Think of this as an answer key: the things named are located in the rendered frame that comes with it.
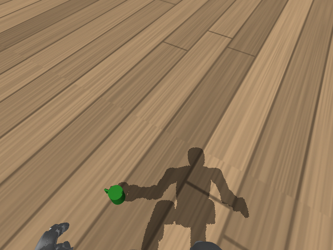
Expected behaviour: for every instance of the mug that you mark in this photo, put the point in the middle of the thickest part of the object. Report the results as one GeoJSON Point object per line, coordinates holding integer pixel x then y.
{"type": "Point", "coordinates": [116, 194]}

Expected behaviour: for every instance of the left robot hand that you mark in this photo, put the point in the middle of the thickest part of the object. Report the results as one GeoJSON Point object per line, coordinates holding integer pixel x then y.
{"type": "Point", "coordinates": [49, 239]}

